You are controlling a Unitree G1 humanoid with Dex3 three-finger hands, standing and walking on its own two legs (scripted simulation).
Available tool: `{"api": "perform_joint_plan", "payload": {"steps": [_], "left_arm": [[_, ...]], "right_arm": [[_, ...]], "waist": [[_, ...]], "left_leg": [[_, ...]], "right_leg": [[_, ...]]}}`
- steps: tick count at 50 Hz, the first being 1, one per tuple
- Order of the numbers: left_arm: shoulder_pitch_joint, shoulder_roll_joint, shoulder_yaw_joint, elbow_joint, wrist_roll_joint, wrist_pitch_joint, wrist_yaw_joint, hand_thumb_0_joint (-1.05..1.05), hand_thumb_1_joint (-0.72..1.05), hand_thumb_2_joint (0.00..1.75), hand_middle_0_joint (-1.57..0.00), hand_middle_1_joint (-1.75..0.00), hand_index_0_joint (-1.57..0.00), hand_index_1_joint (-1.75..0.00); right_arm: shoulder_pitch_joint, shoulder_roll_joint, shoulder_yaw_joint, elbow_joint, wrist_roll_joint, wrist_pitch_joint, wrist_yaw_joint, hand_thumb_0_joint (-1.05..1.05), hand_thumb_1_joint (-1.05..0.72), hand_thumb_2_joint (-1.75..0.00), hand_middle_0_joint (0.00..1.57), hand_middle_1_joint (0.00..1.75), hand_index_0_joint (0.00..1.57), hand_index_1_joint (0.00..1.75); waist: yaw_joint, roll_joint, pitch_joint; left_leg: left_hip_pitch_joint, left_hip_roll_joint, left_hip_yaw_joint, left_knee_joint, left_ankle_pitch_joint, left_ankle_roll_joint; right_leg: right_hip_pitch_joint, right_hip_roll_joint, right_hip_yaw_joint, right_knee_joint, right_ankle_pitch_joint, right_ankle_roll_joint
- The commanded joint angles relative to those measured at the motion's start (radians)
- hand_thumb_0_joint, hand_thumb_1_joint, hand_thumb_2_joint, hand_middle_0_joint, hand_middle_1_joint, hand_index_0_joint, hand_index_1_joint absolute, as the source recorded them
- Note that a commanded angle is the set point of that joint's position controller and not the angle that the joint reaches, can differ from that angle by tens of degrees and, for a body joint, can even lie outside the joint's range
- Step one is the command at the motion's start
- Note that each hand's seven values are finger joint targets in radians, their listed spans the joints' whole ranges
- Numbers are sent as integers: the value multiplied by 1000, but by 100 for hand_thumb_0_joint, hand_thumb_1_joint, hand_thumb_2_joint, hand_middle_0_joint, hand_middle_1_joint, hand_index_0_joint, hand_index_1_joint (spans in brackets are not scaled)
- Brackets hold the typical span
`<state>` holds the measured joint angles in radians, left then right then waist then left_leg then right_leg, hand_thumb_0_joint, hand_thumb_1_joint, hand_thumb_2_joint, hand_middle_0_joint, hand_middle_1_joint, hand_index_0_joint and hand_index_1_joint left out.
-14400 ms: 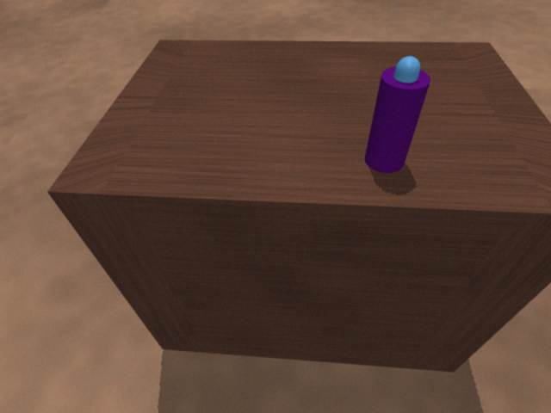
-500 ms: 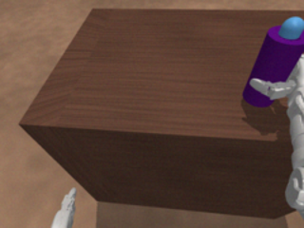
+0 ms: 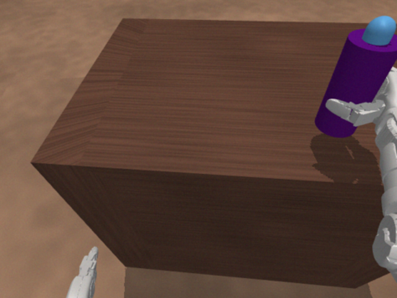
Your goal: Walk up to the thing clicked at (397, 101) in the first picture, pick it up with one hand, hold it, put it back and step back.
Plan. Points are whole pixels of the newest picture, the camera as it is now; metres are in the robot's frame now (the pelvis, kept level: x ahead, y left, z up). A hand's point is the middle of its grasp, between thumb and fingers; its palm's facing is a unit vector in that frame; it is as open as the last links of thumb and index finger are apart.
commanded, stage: lift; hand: right
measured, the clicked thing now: (355, 80) +0.48 -0.20 +0.21
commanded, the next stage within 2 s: hold in 1.36 s
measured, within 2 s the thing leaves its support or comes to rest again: neither
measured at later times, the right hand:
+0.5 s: hand (382, 79) +0.42 -0.20 +0.25, palm faces +0.10 +0.99 -0.03, open 10.8 cm
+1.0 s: hand out of the picture +0.34 -0.19 +0.29, palm faces +0.13 +0.99 -0.03, open 10.8 cm
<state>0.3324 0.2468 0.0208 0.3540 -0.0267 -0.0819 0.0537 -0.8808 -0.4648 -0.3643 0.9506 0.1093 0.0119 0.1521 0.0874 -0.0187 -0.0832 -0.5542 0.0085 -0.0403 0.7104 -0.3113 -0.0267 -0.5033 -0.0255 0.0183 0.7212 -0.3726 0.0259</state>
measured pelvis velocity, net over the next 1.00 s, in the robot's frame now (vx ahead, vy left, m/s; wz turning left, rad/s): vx -0.02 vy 0.00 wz -0.02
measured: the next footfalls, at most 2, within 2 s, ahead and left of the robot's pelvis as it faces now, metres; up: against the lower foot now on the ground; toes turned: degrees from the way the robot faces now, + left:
none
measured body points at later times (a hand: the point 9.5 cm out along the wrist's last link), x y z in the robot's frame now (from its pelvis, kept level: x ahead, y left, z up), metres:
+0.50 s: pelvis +0.00 -0.01 +0.01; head -0.01 +0.02 +0.46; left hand +0.16 +0.25 -0.05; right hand +0.41 -0.26 +0.25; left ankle +0.02 +0.14 -0.71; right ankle -0.01 -0.14 -0.71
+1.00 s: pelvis -0.02 +0.00 +0.01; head -0.06 +0.03 +0.46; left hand +0.15 +0.25 -0.06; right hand +0.33 -0.25 +0.30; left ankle +0.02 +0.14 -0.71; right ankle -0.01 -0.14 -0.71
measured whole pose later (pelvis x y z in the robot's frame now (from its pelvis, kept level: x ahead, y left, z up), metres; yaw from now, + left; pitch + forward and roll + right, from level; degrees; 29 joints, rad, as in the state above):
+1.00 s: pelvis -0.02 +0.00 +0.01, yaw -1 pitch -1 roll +0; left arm 0.29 0.25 0.06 0.53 -0.04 -0.15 0.04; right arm -0.61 -0.36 -0.33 0.12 0.21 0.62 0.10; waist -0.01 -0.08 -0.09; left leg -0.33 0.03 -0.02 0.61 -0.26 -0.03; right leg -0.29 -0.01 0.04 0.62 -0.31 0.02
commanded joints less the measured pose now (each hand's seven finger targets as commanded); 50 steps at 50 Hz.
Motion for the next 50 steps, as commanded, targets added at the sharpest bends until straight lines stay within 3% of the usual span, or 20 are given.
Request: {"api": "perform_joint_plan", "payload": {"steps": [1, 2, 3, 4, 5, 7, 8, 9, 10, 11, 13, 14, 16, 17, 19, 20, 22, 25, 27, 50], "left_arm": [[89, 131, 65, -59, 6, -58, 28, 0, -53, 5, -4, -6, -5, -5], [162, 44, 25, 79, 3, -39, 12, 0, -53, 5, -5, -6, -5, -5], [5, 47, 11, -41, -3, -64, 9, 0, -52, 4, -5, -6, -6, -5], [-232, 156, 81, -333, -8, -110, 27, 0, -53, 4, -5, -5, -6, -5], [-165, 209, 120, -296, 2, -104, 37, 0, -55, 5, -5, -5, -5, -5], [101, 107, 70, 13, 5, -54, 23, 0, -53, 5, -4, -5, -5, -5], [74, 74, 54, 30, 0, -56, 16, 0, -52, 4, -4, -6, -5, -5], [-109, 89, 43, -142, -3, -91, 19, 0, -53, 5, -5, -6, -5, -5], [-239, 168, 88, -367, -6, -119, 33, 0, -54, 5, -5, -5, -5, -5], [-126, 184, 114, -244, 1, -102, 43, 0, -56, 6, -4, -5, -4, -5], [88, 107, 83, 22, -1, -59, 30, 0, -54, 5, -4, -6, -4, -5], [-17, 88, 54, -71, -6, -74, 25, 0, -52, 4, -4, -6, -5, -5], [-140, 197, 130, -292, -2, -114, 41, 0, -54, 5, -4, -5, -4, -5], [-47, 179, 124, -186, 0, -96, 45, 0, -55, 6, -4, -5, -4, -5], [77, 72, 70, 42, -6, -63, 24, 0, -52, 4, -4, -6, -5, -5], [-8, 56, 38, -13, -12, -77, 15, 0, -52, 4, -4, -6, -5, -4], [-135, 150, 101, -236, -7, -107, 26, 0, -53, 4, -4, -5, -4, -4], [-35, 134, 110, -82, -11, -84, 19, 0, -52, 3, -4, -5, -5, -4], [-115, 143, 97, -192, -16, -110, 21, 0, -53, 4, -3, -5, -4, -4], [-199, 123, 93, 0, -16, -146, -1, 0, -55, 5, -3, -4, -3, -4]], "right_arm": [[-502, -319, -51, -223, 31, -58, 0, 0, 0, -134, 124, 146, 130, 146], [-384, -117, 43, -67, 51, -32, 19, 0, 7, -132, 120, 143, 126, 143], [-518, -134, 41, -202, 59, -63, 19, 0, 8, -128, 117, 139, 123, 139], [-766, -369, -81, -553, 56, -119, -2, 0, 1, -126, 116, 136, 121, 136], [-795, -512, -156, -601, 34, -111, -9, 0, -5, -128, 120, 138, 125, 138], [-399, -224, -23, -191, 51, -21, 11, 0, 2, -133, 123, 145, 129, 145], [-463, -151, 24, -244, 63, -31, 17, 0, 6, -131, 119, 142, 126, 142], [-617, -194, 8, -404, 66, -65, 7, 0, 2, -127, 117, 138, 123, 138], [-827, -421, -109, -739, 59, -99, -9, 0, -6, -126, 119, 136, 123, 136], [-701, -463, -146, -625, 46, -66, -16, 0, -9, -129, 123, 140, 127, 140], [-361, -143, 14, -269, 75, 24, 6, 0, -1, -131, 122, 143, 128, 143], [-459, -103, 51, -385, 83, 13, 8, 0, 3, -128, 119, 140, 125, 140], [-760, -424, -114, -837, 63, -26, -15, 0, -11, -128, 123, 140, 127, 140], [-583, -387, -107, -705, 63, 18, -17, 0, -14, -129, 126, 142, 130, 142], [-324, -56, 72, -440, 93, 104, 3, 0, -7, -131, 124, 143, 129, 143], [-389, -94, 41, -527, 104, 104, 1, 0, -8, -128, 123, 140, 127, 140], [-586, -351, -109, -876, 89, 96, -17, 0, -15, -129, 126, 142, 130, 142], [-397, -120, 22, -746, 106, 207, -11, 0, -7, -128, 124, 141, 129, 141], [-425, -220, -61, -879, 113, 220, -26, 0, -15, -125, 125, 139, 129, 139], [-311, -181, -64, -1144, 126, 532, -71, 0, -14, -128, 128, 142, 132, 142]], "waist": [[-27, -95, -377], [-3, -59, -173], [5, -36, -248], [-23, -78, -631], [-46, -112, -723], [-28, -52, -258], [-11, -54, -243], [-14, -44, -414], [-56, -92, -727], [-61, -89, -651], [-31, -8, -232], [-22, -26, -296], [-71, -125, -691], [-76, -108, -522], [-37, -47, -197], [-63, -48, -223], [-92, -71, -512], [-53, -4, -282], [-82, -3, -372], [-96, -29, -263]], "left_leg": [[185, -22, 59, -70, 319, 30], [130, -22, 62, -101, 243, 30], [141, -19, 56, -112, 235, 25], [281, -9, 45, -84, 340, 18], [325, -8, 39, -66, 392, 19], [183, -25, 68, -95, 293, 31], [165, -24, 65, -108, 267, 29], [210, -22, 62, -101, 307, 24], [340, -11, 52, -74, 409, 19], [346, -10, 47, -66, 451, 22], [220, -24, 71, -105, 329, 31], [216, -21, 70, -115, 297, 26], [307, -16, 61, -86, 429, 26], [280, -21, 65, -97, 401, 30], [223, -22, 76, -130, 297, 32], [234, -20, 79, -139, 261, 27], [327, -13, 64, -126, 344, 24], [272, -17, 79, -148, 276, 21], [316, -13, 80, -151, 287, 17], [314, -2, 86, -207, 150, 19]], "right_leg": [[214, 34, -28, -75, 355, -27], [145, 30, -26, -104, 278, -32], [151, 20, -23, -105, 256, -37], [271, 22, -29, -78, 347, -35], [304, 29, -40, -65, 397, -32], [177, 28, -25, -110, 334, -27], [192, 19, -18, -119, 317, -26], [233, 13, -17, -103, 348, -30], [348, 19, -30, -77, 442, -27], [311, 32, -39, -69, 457, -30], [201, 27, -24, -121, 360, -30], [243, 18, -18, -130, 347, -29], [425, 15, -27, -84, 522, -22], [362, 21, -27, -92, 491, -23], [222, 24, -25, -149, 341, -27], [222, 18, -21, -159, 315, -27], [332, 23, -37, -122, 390, -27], [277, 25, -30, -160, 295, -33], [303, 27, -32, -153, 313, -33], [296, 43, -23, -204, 190, -37]]}}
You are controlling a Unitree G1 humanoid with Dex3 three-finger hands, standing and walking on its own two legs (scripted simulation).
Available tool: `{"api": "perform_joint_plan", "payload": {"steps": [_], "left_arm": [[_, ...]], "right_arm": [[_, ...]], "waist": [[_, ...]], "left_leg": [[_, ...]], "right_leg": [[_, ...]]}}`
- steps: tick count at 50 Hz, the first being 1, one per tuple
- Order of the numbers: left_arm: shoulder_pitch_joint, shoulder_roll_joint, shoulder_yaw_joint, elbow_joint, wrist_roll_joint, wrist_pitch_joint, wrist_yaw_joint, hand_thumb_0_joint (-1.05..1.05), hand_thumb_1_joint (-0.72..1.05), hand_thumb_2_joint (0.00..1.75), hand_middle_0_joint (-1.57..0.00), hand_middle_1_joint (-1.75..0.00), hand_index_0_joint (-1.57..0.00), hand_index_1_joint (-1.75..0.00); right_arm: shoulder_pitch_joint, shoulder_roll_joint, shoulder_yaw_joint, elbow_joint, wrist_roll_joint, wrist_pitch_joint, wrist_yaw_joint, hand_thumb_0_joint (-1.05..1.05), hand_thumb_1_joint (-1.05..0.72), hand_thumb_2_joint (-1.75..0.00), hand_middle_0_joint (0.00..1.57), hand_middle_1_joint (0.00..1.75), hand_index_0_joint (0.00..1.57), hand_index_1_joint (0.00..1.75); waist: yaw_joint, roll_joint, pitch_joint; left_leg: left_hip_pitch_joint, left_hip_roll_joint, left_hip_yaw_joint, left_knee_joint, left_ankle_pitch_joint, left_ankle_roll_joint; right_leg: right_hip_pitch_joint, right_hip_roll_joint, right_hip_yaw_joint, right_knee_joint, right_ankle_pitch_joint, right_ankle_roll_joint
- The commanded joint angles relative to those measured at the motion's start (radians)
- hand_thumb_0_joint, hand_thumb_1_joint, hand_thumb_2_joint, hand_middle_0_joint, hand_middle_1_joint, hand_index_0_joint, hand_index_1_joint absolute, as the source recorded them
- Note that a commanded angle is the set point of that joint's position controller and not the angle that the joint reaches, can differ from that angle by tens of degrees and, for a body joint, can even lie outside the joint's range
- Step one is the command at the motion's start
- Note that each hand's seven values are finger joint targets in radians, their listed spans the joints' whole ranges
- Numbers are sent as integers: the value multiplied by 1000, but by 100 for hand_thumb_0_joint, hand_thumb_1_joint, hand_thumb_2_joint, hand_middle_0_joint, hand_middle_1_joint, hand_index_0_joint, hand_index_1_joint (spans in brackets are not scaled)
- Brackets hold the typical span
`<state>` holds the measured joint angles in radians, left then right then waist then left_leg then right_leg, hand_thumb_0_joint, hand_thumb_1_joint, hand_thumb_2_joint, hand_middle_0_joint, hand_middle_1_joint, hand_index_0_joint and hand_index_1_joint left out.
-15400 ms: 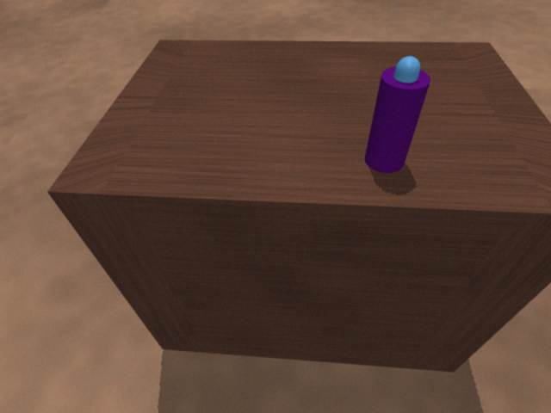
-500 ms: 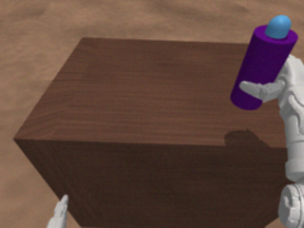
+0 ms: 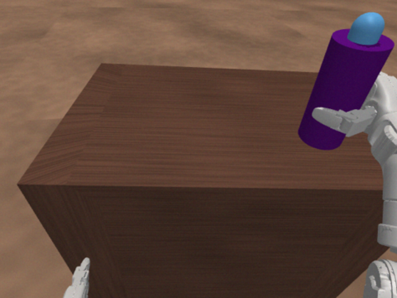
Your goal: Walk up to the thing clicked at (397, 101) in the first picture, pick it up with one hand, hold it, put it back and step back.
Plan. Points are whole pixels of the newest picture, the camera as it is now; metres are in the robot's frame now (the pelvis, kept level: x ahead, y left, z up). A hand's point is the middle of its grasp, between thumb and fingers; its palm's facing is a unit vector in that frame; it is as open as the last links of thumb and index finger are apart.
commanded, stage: lift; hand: right
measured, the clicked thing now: (341, 85) +0.37 -0.18 +0.31
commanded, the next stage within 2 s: hold in 0.36 s
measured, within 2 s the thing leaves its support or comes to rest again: neither
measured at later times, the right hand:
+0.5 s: hand (353, 100) +0.33 -0.18 +0.31, palm faces +0.10 +0.99 -0.04, open 10.8 cm
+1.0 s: hand (357, 96) +0.32 -0.18 +0.31, palm faces +0.08 +1.00 -0.04, open 10.8 cm
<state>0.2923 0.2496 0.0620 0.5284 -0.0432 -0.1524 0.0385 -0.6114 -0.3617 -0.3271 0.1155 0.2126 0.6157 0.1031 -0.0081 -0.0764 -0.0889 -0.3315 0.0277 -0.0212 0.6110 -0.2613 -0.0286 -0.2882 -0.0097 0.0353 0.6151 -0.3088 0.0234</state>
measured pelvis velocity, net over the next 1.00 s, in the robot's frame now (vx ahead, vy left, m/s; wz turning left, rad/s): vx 0.00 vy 0.00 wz -0.02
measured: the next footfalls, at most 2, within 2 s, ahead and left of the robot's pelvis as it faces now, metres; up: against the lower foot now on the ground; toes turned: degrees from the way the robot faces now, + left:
none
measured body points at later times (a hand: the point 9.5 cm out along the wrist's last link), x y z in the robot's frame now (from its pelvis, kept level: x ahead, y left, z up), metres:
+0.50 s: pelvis -0.01 +0.00 +0.00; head -0.07 +0.04 +0.45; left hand +0.17 +0.25 -0.06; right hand +0.32 -0.24 +0.31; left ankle +0.04 +0.14 -0.73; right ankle +0.01 -0.14 -0.73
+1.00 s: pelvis +0.00 +0.00 +0.00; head -0.06 +0.04 +0.44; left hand +0.18 +0.24 -0.07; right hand +0.31 -0.23 +0.32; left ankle +0.04 +0.14 -0.73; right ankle +0.01 -0.14 -0.73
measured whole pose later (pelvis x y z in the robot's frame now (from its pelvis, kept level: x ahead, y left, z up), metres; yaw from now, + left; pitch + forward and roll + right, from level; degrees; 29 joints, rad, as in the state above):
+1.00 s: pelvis +0.00 +0.00 +0.00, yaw -1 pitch -3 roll +0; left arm 0.26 0.24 0.04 0.61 -0.04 -0.25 0.04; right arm -0.59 -0.37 -0.35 -0.10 0.27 0.86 0.12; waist -0.02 -0.10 -0.11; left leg -0.30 0.04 0.00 0.60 -0.26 -0.03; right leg -0.27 0.00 0.05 0.61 -0.30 0.02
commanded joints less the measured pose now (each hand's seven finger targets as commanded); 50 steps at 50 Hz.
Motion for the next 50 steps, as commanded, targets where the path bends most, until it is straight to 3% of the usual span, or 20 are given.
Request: {"api": "perform_joint_plan", "payload": {"steps": [1, 2, 3, 6, 13, 16, 17, 20, 22, 27, 30, 31, 37, 41, 42, 43, 44, 46, 47, 50], "left_arm": [[-163, 134, 65, -182, 1, -77, 17, 0, -55, 5, -3, -4, -3, -4], [-188, 164, 82, -230, -1, -90, 22, 0, -54, 5, -3, -4, -3, -4], [-187, 151, 73, -209, -2, -92, 21, 0, -55, 5, -3, -4, -3, -4], [-146, 73, -2, -180, -5, -97, 17, 0, -55, 5, -3, -4, -3, -4], [-166, 108, 34, -157, -2, -123, 13, 0, -55, 5, -4, -4, -3, -4], [-170, 130, 53, -151, -3, -130, 15, 0, -55, 5, -3, -4, -3, -4], [-176, 99, 23, -135, -3, -134, 14, 0, -55, 5, -4, -4, -3, -4], [-212, 119, 37, -197, -3, -149, 21, 0, -55, 5, -4, -4, -4, -4], [-206, 90, 8, -180, -3, -150, 20, 0, -55, 5, -4, -4, -4, -4], [-191, 127, 51, -122, 0, -155, 24, 0, -55, 5, -4, -4, -4, -4], [-185, 106, 33, -113, -5, -158, 21, 0, -55, 5, -4, -4, -4, -4], [-168, 90, 20, -85, -6, -156, 16, 0, -55, 5, -4, -5, -4, -5], [-178, 103, 33, -88, -8, -155, 14, 0, -55, 5, -4, -4, -4, -4], [-190, 106, 37, -80, -7, -160, 12, 0, -55, 5, -4, -4, -4, -4], [-209, 116, 36, -105, -8, -167, 12, 0, -55, 5, -4, -4, -4, -4], [-194, 90, 14, -82, -7, -168, 7, 0, -55, 5, -4, -4, -4, -4], [-198, 106, 20, -103, -9, -168, 10, 0, -55, 5, -4, -4, -4, -4], [-208, 86, 1, -118, -7, -168, 9, 0, -55, 5, -4, -5, -4, -5], [-193, 110, 30, -113, -5, -168, 16, 0, -55, 5, -4, -4, -4, -4], [-203, 104, 16, -105, -2, -166, 17, 0, -55, 5, -4, -4, -4, -4]], "right_arm": [[-572, -275, -94, -314, 24, -65, -25, 0, -15, -129, 128, 143, 132, 143], [-593, -305, -120, -331, 29, -57, -28, 0, -17, -128, 129, 142, 133, 142], [-585, -294, -106, -342, 28, -49, -28, 0, -18, -128, 129, 142, 132, 142], [-550, -244, -74, -309, 35, -29, -13, 0, -16, -127, 127, 141, 131, 141], [-545, -259, -83, -320, 35, 27, -1, 0, -19, -129, 129, 143, 133, 143], [-577, -302, -124, -389, 47, 31, -10, 0, -17, -128, 128, 142, 132, 142], [-563, -293, -118, -389, 46, 30, -10, 0, -18, -127, 127, 141, 131, 141], [-569, -289, -113, -416, 51, 31, -13, 0, -18, -130, 128, 143, 133, 143], [-548, -272, -105, -394, 50, 41, -13, 0, -15, -129, 127, 142, 131, 142], [-545, -279, -101, -409, 44, 61, -9, 0, -13, -128, 125, 141, 129, 141], [-538, -291, -122, -432, 58, 76, -1, 0, -16, -128, 125, 141, 130, 141], [-527, -263, -98, -401, 58, 85, 7, 0, -15, -129, 125, 141, 130, 141], [-525, -287, -129, -423, 70, 123, 15, 0, -15, -131, 127, 144, 132, 144], [-533, -256, -106, -448, 71, 133, 14, 0, -16, -130, 126, 142, 131, 142], [-537, -285, -135, -462, 75, 133, 8, 0, -15, -129, 126, 142, 130, 142], [-522, -249, -100, -460, 73, 136, 11, 0, -16, -130, 126, 142, 131, 142], [-515, -299, -151, -475, 77, 135, 6, 0, -16, -131, 127, 143, 131, 143], [-503, -236, -103, -437, 74, 146, 8, 0, -15, -132, 127, 144, 132, 144], [-518, -273, -136, -437, 74, 148, 3, 0, -16, -132, 128, 145, 132, 145], [-527, -257, -111, -426, 62, 148, -4, 0, -13, -133, 127, 145, 132, 145]], "waist": [[4, 47, -246], [5, 62, -241], [4, 46, -239], [11, 75, -187], [17, 29, -201], [5, 51, -199], [-6, 39, -196], [0, 76, -233], [-2, 67, -238], [8, 19, -222], [0, 23, -200], [11, 24, -183], [-3, 39, -193], [2, 26, -178], [-11, 40, -188], [-3, 34, -192], [-14, 43, -198], [1, 74, -213], [-1, 78, -237], [-1, 48, -224]], "left_leg": [[85, -23, 71, -117, 72, 19], [87, -25, 74, -118, 64, 18], [80, -25, 74, -120, 36, 18], [68, -23, 70, -131, 24, 12], [57, -22, 77, -133, 25, 15], [60, -23, 77, -136, 7, 15], [65, -22, 77, -134, 6, 16], [82, -23, 77, -133, 7, 13], [88, -21, 78, -127, 32, 12], [65, -27, 82, -122, 17, 20], [73, -26, 83, -128, 17, 17], [52, -28, 82, -128, 21, 18], [67, -26, 87, -125, 63, 15], [59, -27, 86, -129, 34, 18], [68, -29, 90, -124, 42, 18], [71, -28, 88, -123, 53, 17], [75, -29, 89, -122, 53, 15], [82, -24, 87, -122, 77, 11], [89, -26, 90, -119, 98, 11], [74, -23, 89, -120, 82, 16]], "right_leg": [[71, 27, -36, -106, 99, -37], [73, 25, -31, -110, 86, -38], [65, 27, -32, -113, 59, -39], [55, 30, -37, -111, 53, -44], [66, 35, -29, -121, 49, -40], [63, 32, -27, -122, 34, -41], [57, 33, -27, -120, 37, -40], [69, 32, -23, -115, 40, -41], [70, 35, -25, -110, 65, -41], [69, 30, -16, -121, 47, -33], [60, 31, -18, -117, 48, -34], [57, 31, -20, -117, 51, -34], [67, 32, -18, -110, 100, -34], [67, 30, -16, -118, 72, -33], [69, 26, -11, -117, 83, -32], [67, 29, -15, -112, 97, -32], [65, 29, -15, -108, 99, -33], [78, 32, -20, -101, 123, -35], [93, 29, -17, -100, 142, -36], [95, 32, -16, -109, 128, -31]]}}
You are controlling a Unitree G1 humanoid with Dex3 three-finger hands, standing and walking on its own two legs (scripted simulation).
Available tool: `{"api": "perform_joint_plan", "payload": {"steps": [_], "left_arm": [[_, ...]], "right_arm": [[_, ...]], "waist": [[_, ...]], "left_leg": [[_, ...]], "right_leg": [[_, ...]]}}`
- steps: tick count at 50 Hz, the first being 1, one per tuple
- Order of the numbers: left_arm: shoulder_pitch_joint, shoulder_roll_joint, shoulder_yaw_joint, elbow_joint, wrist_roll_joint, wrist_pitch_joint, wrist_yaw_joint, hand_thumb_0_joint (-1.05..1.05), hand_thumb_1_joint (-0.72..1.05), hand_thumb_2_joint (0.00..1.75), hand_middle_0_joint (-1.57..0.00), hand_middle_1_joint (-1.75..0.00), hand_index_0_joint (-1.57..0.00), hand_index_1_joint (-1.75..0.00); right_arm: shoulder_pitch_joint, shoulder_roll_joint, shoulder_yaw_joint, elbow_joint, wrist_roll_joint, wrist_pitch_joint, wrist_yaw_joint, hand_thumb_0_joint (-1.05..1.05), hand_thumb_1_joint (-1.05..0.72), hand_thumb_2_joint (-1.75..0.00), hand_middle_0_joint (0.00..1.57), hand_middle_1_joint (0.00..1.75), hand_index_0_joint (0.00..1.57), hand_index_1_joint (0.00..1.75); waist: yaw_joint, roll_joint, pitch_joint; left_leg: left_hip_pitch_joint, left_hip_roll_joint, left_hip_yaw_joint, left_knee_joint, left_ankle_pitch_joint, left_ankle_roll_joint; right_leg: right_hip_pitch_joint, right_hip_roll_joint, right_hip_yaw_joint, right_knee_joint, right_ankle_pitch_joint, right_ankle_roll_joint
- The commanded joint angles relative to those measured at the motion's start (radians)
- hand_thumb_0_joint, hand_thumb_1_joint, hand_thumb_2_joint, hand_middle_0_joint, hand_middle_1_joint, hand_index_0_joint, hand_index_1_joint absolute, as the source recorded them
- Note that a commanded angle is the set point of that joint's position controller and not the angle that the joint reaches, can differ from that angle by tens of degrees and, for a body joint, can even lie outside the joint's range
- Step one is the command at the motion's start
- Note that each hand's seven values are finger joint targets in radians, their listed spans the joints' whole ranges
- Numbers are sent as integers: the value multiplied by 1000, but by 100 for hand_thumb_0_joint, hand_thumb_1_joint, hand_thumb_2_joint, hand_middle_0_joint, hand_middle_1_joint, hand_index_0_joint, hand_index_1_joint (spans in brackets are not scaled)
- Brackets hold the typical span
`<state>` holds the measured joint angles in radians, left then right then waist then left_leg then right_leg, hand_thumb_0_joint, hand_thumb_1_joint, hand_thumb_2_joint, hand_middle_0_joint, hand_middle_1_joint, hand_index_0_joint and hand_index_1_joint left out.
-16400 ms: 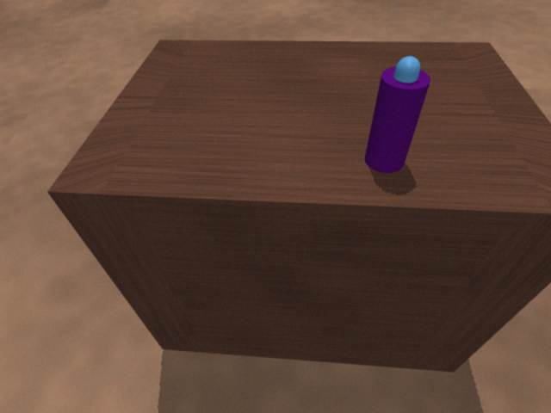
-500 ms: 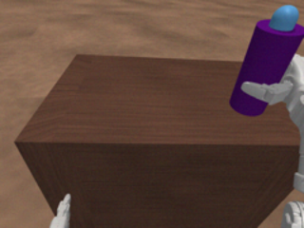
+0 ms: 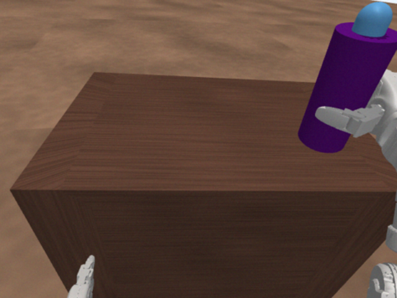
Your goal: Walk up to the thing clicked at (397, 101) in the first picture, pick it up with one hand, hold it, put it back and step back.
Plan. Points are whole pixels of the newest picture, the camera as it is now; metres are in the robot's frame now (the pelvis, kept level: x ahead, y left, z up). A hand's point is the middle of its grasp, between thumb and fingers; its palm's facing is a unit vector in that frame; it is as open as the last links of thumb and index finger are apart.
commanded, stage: hold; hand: right
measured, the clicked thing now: (344, 83) +0.33 -0.16 +0.34
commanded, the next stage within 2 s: none
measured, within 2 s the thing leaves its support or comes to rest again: neither
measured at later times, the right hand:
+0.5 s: hand (338, 97) +0.33 -0.17 +0.32, palm faces +0.06 +1.00 -0.04, open 10.8 cm
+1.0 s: hand (341, 98) +0.33 -0.17 +0.32, palm faces +0.06 +1.00 -0.04, open 10.8 cm
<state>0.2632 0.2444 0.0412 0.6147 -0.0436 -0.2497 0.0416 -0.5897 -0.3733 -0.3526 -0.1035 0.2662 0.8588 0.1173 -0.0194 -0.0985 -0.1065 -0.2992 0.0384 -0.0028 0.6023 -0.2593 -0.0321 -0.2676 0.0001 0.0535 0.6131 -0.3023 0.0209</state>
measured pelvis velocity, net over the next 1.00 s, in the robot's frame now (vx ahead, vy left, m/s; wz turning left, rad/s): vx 0.00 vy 0.00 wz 0.00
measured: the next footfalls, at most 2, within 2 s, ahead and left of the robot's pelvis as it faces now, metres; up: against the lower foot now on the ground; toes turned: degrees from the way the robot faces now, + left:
none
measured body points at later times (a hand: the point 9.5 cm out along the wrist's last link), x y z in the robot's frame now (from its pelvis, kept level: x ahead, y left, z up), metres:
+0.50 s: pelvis +0.00 +0.00 +0.00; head -0.06 +0.04 +0.44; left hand +0.18 +0.24 -0.07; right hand +0.32 -0.22 +0.32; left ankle +0.04 +0.14 -0.73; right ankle +0.02 -0.13 -0.73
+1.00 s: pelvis +0.00 +0.00 +0.00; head -0.06 +0.04 +0.44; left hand +0.18 +0.25 -0.06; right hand +0.32 -0.22 +0.32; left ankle +0.04 +0.14 -0.73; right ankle +0.02 -0.13 -0.73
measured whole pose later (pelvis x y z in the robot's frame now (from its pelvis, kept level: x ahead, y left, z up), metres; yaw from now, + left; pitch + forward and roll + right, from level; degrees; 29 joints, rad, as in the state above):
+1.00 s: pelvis +0.00 +0.00 +0.00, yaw +0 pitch -3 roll +0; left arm 0.26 0.25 0.04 0.61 -0.04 -0.26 0.03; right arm -0.60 -0.38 -0.35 -0.11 0.27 0.88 0.10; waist -0.01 -0.10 -0.11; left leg -0.29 0.04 0.00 0.60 -0.25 -0.03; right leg -0.26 0.00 0.05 0.61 -0.30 0.02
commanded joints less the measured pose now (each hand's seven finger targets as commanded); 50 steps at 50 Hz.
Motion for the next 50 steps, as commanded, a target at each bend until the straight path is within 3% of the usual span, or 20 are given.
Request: {"api": "perform_joint_plan", "payload": {"steps": [1, 3, 5, 6, 7, 13, 15, 17, 21, 23, 25, 27, 31, 32, 35, 38, 43, 46, 47, 50], "left_arm": [[-184, 123, 52, -198, -3, -71, 17, 0, -56, 5, -4, -5, -4, -5], [-176, 129, 63, -180, -1, -76, 19, 0, -55, 5, -5, -5, -5, -5], [-176, 107, 42, -210, -2, -85, 18, 0, -56, 5, -5, -5, -4, -5], [-156, 121, 57, -182, -1, -82, 18, 0, -55, 5, -5, -5, -5, -5], [-161, 78, 15, -193, -2, -83, 15, 0, -55, 5, -5, -5, -5, -5], [-166, 108, 50, -192, -3, -76, 8, 0, -55, 5, -5, -5, -5, -5], [-147, 102, 49, -169, -5, -75, 7, 0, -55, 5, -5, -5, -5, -5], [-165, 74, 15, -171, -9, -77, 0, 0, -56, 5, -5, -5, -4, -5], [-176, 134, 61, -196, -4, -74, 9, 0, -55, 5, -5, -5, -5, -4], [-162, 98, 26, -161, -4, -70, 4, 0, -56, 5, -5, -4, -4, -5], [-198, 141, 70, -211, -1, -79, 15, 0, -55, 5, -5, -5, -5, -5], [-166, 96, 20, -172, 0, -75, 8, 0, -55, 5, -4, -5, -4, -4], [-183, 100, 20, -226, -3, -83, 13, 0, -55, 5, -4, -5, -4, -5], [-174, 99, 21, -219, -4, -82, 11, 0, -55, 5, -4, -5, -4, -5], [-171, 98, 23, -206, -6, -80, 9, 0, -56, 5, -5, -5, -5, -5], [-164, 124, 49, -198, -4, -78, 9, 0, -55, 5, -5, -5, -5, -5], [-158, 95, 26, -187, -7, -78, -1, 0, -55, 5, -5, -5, -5, -5], [-158, 112, 40, -197, -8, -75, 1, 0, -56, 5, -5, -4, -4, -5], [-138, 93, 25, -164, -7, -73, -1, 0, -56, 5, -4, -5, -4, -5], [-174, 127, 56, -179, -2, -82, 4, 0, -56, 5, -5, -5, -4, -5]], "right_arm": [[-547, -261, -103, -219, 11, -96, -25, 0, -14, -133, 127, 145, 132, 145], [-576, -279, -112, -263, 11, -106, -33, 0, -15, -131, 126, 143, 131, 143], [-556, -243, -79, -243, 3, -110, -33, 0, -11, -131, 124, 142, 130, 142], [-577, -274, -106, -308, 12, -124, -37, 0, -13, -131, 125, 142, 130, 142], [-523, -243, -83, -230, 2, -117, -32, 0, -12, -131, 125, 143, 130, 143], [-562, -266, -99, -327, 11, -119, -31, 0, -11, -130, 124, 142, 130, 142], [-517, -236, -82, -278, 12, -105, -31, 0, -13, -130, 125, 142, 130, 142], [-505, -216, -71, -237, 16, -94, -25, 0, -13, -130, 125, 142, 130, 142], [-541, -275, -116, -254, 19, -80, -28, 0, -12, -132, 126, 144, 132, 144], [-521, -238, -93, -184, 16, -73, -29, 0, -11, -132, 126, 144, 131, 144], [-566, -295, -138, -241, 18, -84, -38, 0, -12, -133, 127, 145, 132, 145], [-558, -258, -95, -202, 11, -85, -36, 0, -9, -132, 126, 145, 132, 145], [-594, -267, -96, -264, 8, -103, -39, 0, -8, -131, 125, 143, 130, 143], [-574, -230, -61, -236, 2, -100, -36, 0, -5, -132, 125, 145, 131, 145], [-556, -213, -48, -238, 4, -96, -25, 0, -7, -132, 124, 144, 130, 144], [-583, -278, -97, -283, 4, -96, -25, 0, -9, -132, 124, 144, 130, 144], [-544, -231, -75, -247, 18, -79, -25, 0, -11, -132, 125, 144, 131, 144], [-527, -287, -127, -227, 22, -72, -29, 0, -9, -134, 127, 146, 132, 146], [-524, -252, -97, -204, 21, -69, -24, 0, -7, -132, 125, 145, 131, 145], [-577, -268, -114, -234, 19, -76, -39, 0, -8, -133, 126, 146, 132, 146]], "waist": [[10, 81, -212], [8, 51, -207], [21, 66, -228], [5, 52, -219], [14, 52, -217], [7, 27, -213], [15, 35, -170], [13, 43, -150], [12, 86, -176], [11, 90, -158], [2, 100, -201], [5, 95, -188], [-2, 68, -223], [15, 69, -227], [17, 44, -190], [10, 24, -199], [19, 63, -141], [5, 81, -163], [13, 72, -148], [7, 77, -191]], "left_leg": [[44, -32, 69, -112, 79, 17], [41, -29, 65, -113, 65, 19], [47, -32, 67, -108, 95, 20], [50, -33, 67, -107, 91, 20], [52, -30, 65, -103, 113, 21], [49, -35, 67, -105, 96, 22], [34, -38, 68, -112, 74, 23], [32, -37, 71, -116, 54, 19], [45, -36, 70, -124, 59, 14], [38, -31, 65, -128, 49, 13], [60, -31, 65, -128, 40, 11], [54, -33, 71, -121, 58, 14], [68, -34, 67, -110, 78, 18], [58, -35, 67, -110, 80, 20], [43, -36, 69, -115, 61, 20], [51, -36, 70, -120, 55, 22], [30, -41, 74, -132, 8, 16], [41, -39, 72, -128, 43, 14], [34, -38, 70, -126, 44, 15], [51, -33, 66, -127, 58, 14]], "right_leg": [[72, 25, -36, -103, 120, -31], [67, 28, -40, -101, 104, -31], [83, 24, -37, -100, 135, -30], [74, 26, -37, -98, 132, -29], [73, 25, -39, -94, 156, -28], [69, 23, -37, -100, 138, -26], [56, 20, -35, -109, 113, -26], [42, 21, -34, -112, 95, -27], [57, 23, -35, -106, 101, -33], [50, 28, -39, -108, 90, -34], [59, 28, -38, -103, 82, -37], [51, 27, -35, -105, 102, -34], [70, 24, -38, -101, 122, -31], [80, 23, -37, -105, 123, -29], [70, 23, -35, -112, 103, -27], [65, 24, -34, -115, 97, -26], [42, 21, -30, -124, 42, -31], [47, 22, -35, -113, 84, -32], [48, 22, -35, -113, 85, -31], [62, 27, -39, -108, 97, -32]]}}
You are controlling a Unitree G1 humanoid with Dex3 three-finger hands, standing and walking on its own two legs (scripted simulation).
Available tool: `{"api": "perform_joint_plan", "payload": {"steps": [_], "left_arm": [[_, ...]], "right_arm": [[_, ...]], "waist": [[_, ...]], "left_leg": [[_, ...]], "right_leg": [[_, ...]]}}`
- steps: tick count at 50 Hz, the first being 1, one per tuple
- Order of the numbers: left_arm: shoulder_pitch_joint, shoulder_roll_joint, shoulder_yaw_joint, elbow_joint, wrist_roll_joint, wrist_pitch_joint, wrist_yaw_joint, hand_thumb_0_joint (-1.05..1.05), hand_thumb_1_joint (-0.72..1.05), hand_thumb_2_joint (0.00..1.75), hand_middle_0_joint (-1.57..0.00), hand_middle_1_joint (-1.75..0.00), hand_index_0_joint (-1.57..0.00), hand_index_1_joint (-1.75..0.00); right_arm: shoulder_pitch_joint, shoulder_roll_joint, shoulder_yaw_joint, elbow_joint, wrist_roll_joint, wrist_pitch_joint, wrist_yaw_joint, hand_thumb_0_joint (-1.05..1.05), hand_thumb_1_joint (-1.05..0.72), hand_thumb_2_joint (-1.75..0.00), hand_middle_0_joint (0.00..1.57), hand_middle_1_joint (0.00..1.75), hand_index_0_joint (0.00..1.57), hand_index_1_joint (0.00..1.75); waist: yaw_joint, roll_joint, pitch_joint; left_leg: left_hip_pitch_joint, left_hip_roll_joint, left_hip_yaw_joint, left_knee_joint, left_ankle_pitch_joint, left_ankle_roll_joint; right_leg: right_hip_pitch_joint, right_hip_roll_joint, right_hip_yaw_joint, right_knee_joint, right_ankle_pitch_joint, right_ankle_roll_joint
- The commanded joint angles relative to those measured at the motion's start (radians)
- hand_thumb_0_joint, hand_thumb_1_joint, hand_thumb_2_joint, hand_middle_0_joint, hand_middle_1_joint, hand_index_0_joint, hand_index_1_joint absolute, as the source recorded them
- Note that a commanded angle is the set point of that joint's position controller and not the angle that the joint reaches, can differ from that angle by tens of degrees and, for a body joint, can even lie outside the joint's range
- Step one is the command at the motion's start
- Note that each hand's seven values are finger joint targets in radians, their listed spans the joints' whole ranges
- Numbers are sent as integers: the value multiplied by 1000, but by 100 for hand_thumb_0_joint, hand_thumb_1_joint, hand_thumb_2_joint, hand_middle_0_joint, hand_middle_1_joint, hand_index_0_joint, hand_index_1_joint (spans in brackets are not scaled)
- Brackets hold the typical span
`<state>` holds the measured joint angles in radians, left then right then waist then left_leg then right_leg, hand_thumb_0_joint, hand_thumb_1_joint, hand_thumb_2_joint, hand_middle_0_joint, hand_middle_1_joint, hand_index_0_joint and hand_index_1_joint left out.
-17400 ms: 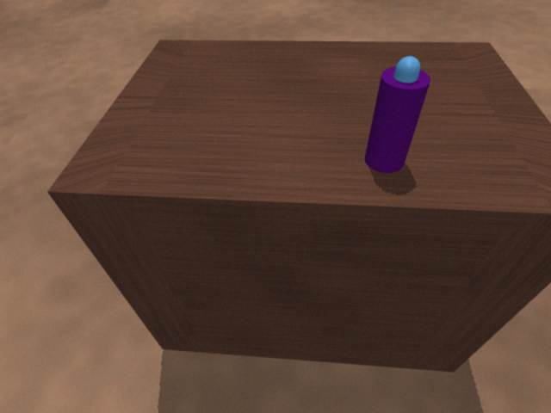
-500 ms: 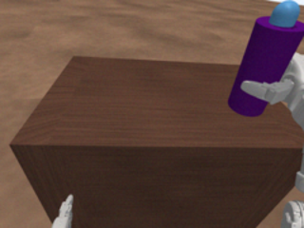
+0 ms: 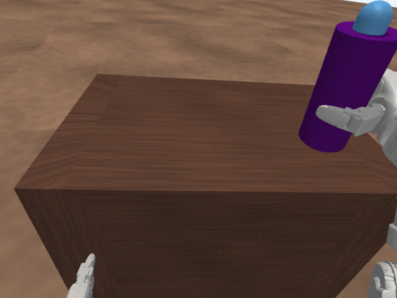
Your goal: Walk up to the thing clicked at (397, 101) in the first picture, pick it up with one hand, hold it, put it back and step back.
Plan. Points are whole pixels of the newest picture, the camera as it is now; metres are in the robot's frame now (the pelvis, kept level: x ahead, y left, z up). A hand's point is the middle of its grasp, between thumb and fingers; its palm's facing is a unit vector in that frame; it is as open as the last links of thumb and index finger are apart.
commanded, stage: hold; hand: right
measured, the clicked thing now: (345, 82) +0.33 -0.16 +0.35
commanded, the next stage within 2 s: crouch in 1.06 s
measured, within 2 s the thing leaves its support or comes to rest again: neither
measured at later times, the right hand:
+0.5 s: hand (343, 91) +0.33 -0.17 +0.33, palm faces +0.07 +1.00 -0.03, open 10.8 cm
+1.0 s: hand (345, 93) +0.34 -0.18 +0.33, palm faces +0.11 +0.99 -0.04, open 10.8 cm
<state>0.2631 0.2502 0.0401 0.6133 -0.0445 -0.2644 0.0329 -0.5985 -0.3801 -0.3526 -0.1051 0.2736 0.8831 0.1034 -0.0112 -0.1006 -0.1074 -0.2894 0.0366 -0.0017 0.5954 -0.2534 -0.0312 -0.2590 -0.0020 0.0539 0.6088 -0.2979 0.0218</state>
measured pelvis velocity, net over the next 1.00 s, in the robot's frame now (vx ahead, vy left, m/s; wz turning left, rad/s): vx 0.00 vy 0.00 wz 0.00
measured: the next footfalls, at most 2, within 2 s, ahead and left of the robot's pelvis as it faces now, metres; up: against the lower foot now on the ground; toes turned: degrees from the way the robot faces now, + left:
none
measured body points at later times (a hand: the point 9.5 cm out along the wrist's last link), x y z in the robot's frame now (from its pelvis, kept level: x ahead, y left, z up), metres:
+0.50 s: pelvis +0.00 +0.00 +0.00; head -0.06 +0.04 +0.44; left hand +0.18 +0.25 -0.06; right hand +0.32 -0.22 +0.33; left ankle +0.04 +0.14 -0.73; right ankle +0.02 -0.14 -0.73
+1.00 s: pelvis +0.00 +0.00 +0.00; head -0.06 +0.04 +0.44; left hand +0.18 +0.25 -0.06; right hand +0.33 -0.23 +0.33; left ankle +0.04 +0.14 -0.73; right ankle +0.02 -0.14 -0.73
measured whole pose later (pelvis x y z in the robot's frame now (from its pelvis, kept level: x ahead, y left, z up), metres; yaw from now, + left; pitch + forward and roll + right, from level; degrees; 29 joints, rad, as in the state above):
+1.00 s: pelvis +0.00 +0.00 +0.00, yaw +0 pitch -3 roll +0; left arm 0.27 0.25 0.04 0.60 -0.04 -0.27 0.04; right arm -0.63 -0.37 -0.35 -0.11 0.25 0.88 0.06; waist -0.01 -0.09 -0.11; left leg -0.28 0.04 0.00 0.59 -0.26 -0.03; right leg -0.25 0.00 0.05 0.61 -0.30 0.02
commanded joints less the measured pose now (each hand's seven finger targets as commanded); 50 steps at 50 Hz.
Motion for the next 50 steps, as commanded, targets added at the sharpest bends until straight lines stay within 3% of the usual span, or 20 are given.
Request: {"api": "perform_joint_plan", "payload": {"steps": [1, 3, 6, 11, 15, 16, 18, 19, 21, 24, 27, 28, 30, 31, 35, 36, 37, 42, 46, 50], "left_arm": [[-195, 132, 62, -212, 0, -74, 16, 0, -56, 5, -5, -5, -5, -5], [-188, 132, 54, -216, 1, -78, 22, 0, -56, 5, -5, -5, -4, -5], [-194, 57, -15, -207, -1, -79, 17, 0, -56, 5, -5, -5, -5, -5], [-169, 126, 54, -191, -2, -73, 23, 0, -55, 5, -5, -5, -5, -5], [-148, 108, 49, -186, -3, -72, 15, 0, -56, 6, -5, -5, -5, -5], [-143, 127, 61, -195, -4, -71, 15, 0, -56, 5, -5, -5, -5, -5], [-140, 93, 40, -176, -6, -73, 10, 0, -56, 6, -5, -5, -5, -5], [-147, 108, 54, -174, -5, -76, 15, 0, -56, 5, -5, -5, -5, -5], [-166, 90, 21, -181, -4, -79, 9, 0, -56, 6, -5, -5, -4, -5], [-174, 136, 59, -225, -3, -80, 17, 0, -56, 5, -5, -5, -4, -5], [-180, 81, -4, -199, -2, -73, 9, 0, -56, 5, -5, -5, -4, -5], [-197, 113, 25, -226, -3, -75, 14, 0, -56, 5, -5, -5, -4, -5], [-202, 112, 25, -245, -3, -70, 13, 0, -55, 5, -5, -5, -5, -5], [-183, 129, 43, -242, -2, -68, 16, 0, -56, 5, -5, -5, -5, -5], [-185, 117, 39, -213, -3, -62, 22, 0, -56, 6, -5, -5, -5, -5], [-148, 80, 17, -163, -2, -59, 18, 0, -56, 6, -5, -5, -5, -5], [-175, 115, 40, -219, -4, -65, 21, 0, -56, 5, -5, -5, -5, -5], [-119, 86, 20, -176, -2, -63, 15, 0, -56, 6, -5, -5, -4, -5], [-144, 141, 71, -192, -1, -64, 20, 0, -56, 6, -5, -5, -5, -5], [-180, 109, 40, -214, -7, -70, 17, 0, -56, 6, -5, -5, -5, -5]], "right_arm": [[-603, -273, -114, -276, 9, -106, -30, 0, -11, -134, 127, 146, 132, 146], [-581, -281, -119, -267, 3, -112, -38, 0, -10, -133, 127, 145, 132, 145], [-595, -197, -40, -251, -3, -123, -31, 0, -9, -133, 125, 145, 131, 145], [-569, -235, -64, -244, -9, -110, -17, 0, -6, -133, 124, 145, 130, 145], [-582, -245, -83, -239, -6, -102, -28, 0, -11, -133, 126, 145, 132, 145], [-590, -285, -120, -269, 2, -106, -32, 0, -11, -133, 126, 144, 131, 144], [-575, -240, -87, -221, 6, -99, -28, 0, -12, -133, 127, 145, 132, 145], [-576, -283, -126, -222, 6, -100, -33, 0, -11, -133, 126, 145, 132, 145], [-591, -272, -111, -218, 10, -98, -33, 0, -9, -133, 126, 145, 132, 145], [-602, -267, -103, -191, 3, -87, -37, 0, -6, -132, 124, 144, 130, 144], [-609, -212, -55, -205, -3, -83, -33, 0, -7, -133, 125, 145, 131, 145], [-573, -240, -87, -200, -3, -83, -35, 0, -8, -132, 125, 144, 131, 144], [-593, -186, -37, -231, -4, -81, -29, 0, -6, -132, 124, 144, 130, 144], [-582, -233, -75, -215, -10, -83, -33, 0, -8, -132, 125, 144, 131, 144], [-588, -261, -97, -276, -6, -103, -38, 0, -8, -132, 125, 144, 131, 144], [-590, -226, -70, -263, -6, -107, -36, 0, -7, -132, 125, 144, 130, 144], [-587, -281, -118, -286, -2, -112, -44, 0, -9, -132, 125, 144, 131, 144], [-564, -250, -96, -224, 0, -112, -46, 0, -7, -132, 125, 145, 131, 145], [-619, -269, -103, -264, -5, -112, -51, 0, -9, -133, 125, 145, 131, 145], [-608, -201, -39, -251, -5, -102, -37, 0, -8, -132, 124, 144, 130, 144]], "waist": [[-1, 74, -208], [-6, 91, -219], [-4, 73, -195], [8, 23, -203], [14, 40, -175], [10, 64, -172], [19, 93, -119], [10, 102, -121], [0, 101, -121], [9, 84, -183], [-12, 40, -213], [-20, 58, -228], [-1, 64, -237], [-2, 73, -244], [-10, 64, -202], [1, 59, -192], [-4, 68, -191], [10, 83, -175], [15, 60, -203], [7, 53, -194]], "left_leg": [[50, -28, 61, -119, 55, 13], [56, -32, 66, -108, 79, 15], [46, -36, 70, -107, 39, 16], [34, -36, 69, -105, 61, 20], [30, -33, 70, -120, 32, 18], [31, -35, 70, -127, 21, 16], [5, -35, 65, -135, -15, 10], [6, -35, 64, -138, -22, 8], [9, -35, 65, -136, -36, 7], [30, -36, 65, -122, 17, 11], [52, -35, 69, -105, 81, 19], [66, -37, 72, -102, 85, 18], [65, -35, 71, -106, 103, 20], [74, -36, 73, -108, 100, 18], [64, -31, 67, -118, 54, 16], [50, -33, 68, -118, 56, 17], [51, -32, 64, -125, 28, 14], [40, -32, 66, -119, 67, 10], [34, -33, 65, -109, 105, 17], [45, -36, 71, -107, 98, 19]], "right_leg": [[60, 31, -41, -98, 99, -33], [70, 25, -37, -92, 121, -34], [49, 24, -32, -101, 89, -29], [69, 24, -33, -109, 104, -23], [51, 28, -39, -113, 76, -27], [46, 27, -37, -113, 60, -31], [31, 28, -40, -115, 26, -35], [27, 28, -39, -114, 19, -38], [13, 30, -39, -115, 8, -37], [47, 26, -35, -107, 58, -35], [62, 24, -34, -100, 130, -24], [66, 21, -32, -96, 143, -24], [82, 20, -35, -100, 160, -23], [80, 20, -32, -100, 154, -25], [54, 28, -38, -106, 102, -30], [59, 26, -39, -110, 104, -30], [53, 29, -40, -110, 75, -33], [49, 30, -43, -102, 107, -35], [80, 27, -40, -97, 147, -29], [75, 20, -31, -101, 149, -24]]}}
